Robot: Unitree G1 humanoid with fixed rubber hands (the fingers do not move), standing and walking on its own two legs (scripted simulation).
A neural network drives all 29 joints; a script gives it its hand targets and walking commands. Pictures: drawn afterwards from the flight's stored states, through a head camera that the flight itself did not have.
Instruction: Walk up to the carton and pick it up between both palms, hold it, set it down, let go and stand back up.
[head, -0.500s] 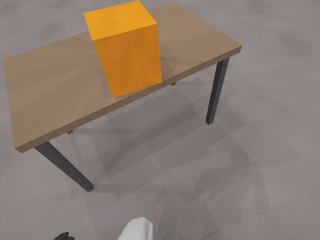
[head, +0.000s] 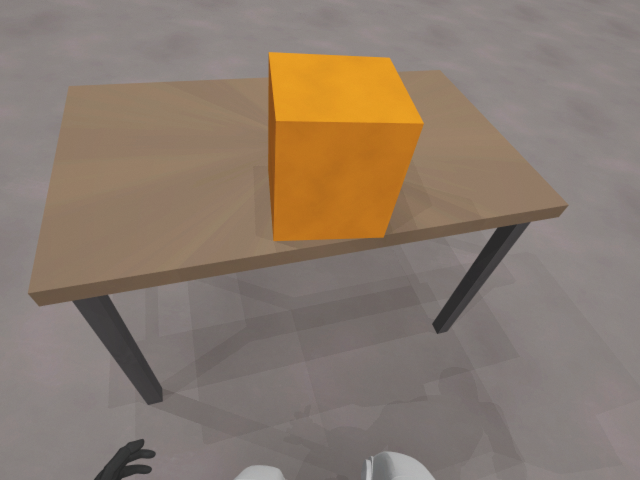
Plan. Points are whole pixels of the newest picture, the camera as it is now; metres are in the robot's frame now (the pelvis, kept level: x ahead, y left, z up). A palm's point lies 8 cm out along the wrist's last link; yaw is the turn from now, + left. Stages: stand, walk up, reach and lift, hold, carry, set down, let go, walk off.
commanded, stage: walk up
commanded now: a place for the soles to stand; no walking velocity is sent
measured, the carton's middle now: (330, 151) +0.63 +0.02 +0.05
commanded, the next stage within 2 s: none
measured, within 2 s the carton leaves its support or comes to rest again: neither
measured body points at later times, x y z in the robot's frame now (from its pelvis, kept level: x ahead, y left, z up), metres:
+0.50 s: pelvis +0.02 -0.07 -0.01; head +0.06 -0.09 +0.44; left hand +0.08 +0.25 -0.09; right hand +0.14 -0.35 -0.14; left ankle -0.01 +0.06 -0.65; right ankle +0.09 -0.15 -0.70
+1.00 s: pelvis -0.01 -0.06 -0.02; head -0.01 +0.01 +0.42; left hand +0.00 +0.24 -0.16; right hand +0.14 -0.35 -0.09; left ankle -0.02 +0.06 -0.70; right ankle +0.06 -0.18 -0.69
